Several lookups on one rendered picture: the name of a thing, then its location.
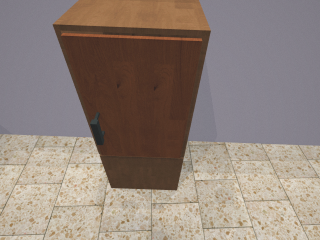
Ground cupboard door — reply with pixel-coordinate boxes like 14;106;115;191
61;33;203;158

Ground handle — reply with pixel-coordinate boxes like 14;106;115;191
90;112;105;145

